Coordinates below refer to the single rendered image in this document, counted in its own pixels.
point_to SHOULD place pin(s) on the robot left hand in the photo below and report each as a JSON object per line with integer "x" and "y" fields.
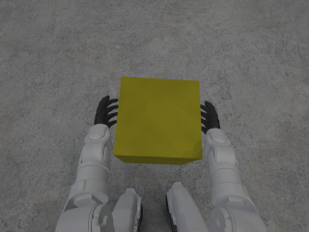
{"x": 102, "y": 116}

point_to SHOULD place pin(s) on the left robot forearm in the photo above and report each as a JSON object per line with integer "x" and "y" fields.
{"x": 91, "y": 182}

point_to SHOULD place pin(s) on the robot right hand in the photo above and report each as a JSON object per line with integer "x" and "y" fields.
{"x": 211, "y": 117}

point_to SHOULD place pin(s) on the left robot upper arm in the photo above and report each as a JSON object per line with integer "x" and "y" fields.
{"x": 96, "y": 217}

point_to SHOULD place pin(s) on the carton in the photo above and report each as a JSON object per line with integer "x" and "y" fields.
{"x": 158, "y": 121}

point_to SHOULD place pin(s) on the robot right shin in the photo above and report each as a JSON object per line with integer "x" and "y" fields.
{"x": 176, "y": 185}

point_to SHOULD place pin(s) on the right robot foot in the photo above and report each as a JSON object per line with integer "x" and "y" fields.
{"x": 173, "y": 226}

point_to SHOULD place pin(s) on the right robot forearm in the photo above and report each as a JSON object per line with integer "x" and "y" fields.
{"x": 227, "y": 187}

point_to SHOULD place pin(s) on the right robot upper arm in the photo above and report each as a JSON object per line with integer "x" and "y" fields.
{"x": 230, "y": 219}

